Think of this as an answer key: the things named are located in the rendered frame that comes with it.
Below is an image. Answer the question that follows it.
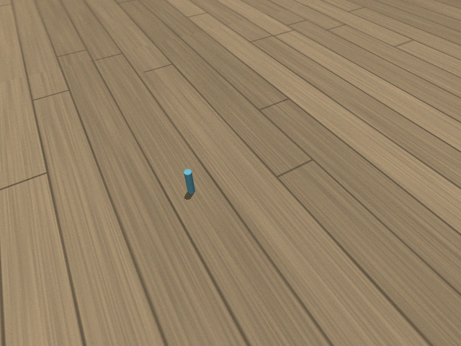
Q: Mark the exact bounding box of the can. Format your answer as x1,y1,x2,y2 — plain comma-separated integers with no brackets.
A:
184,169,195,194

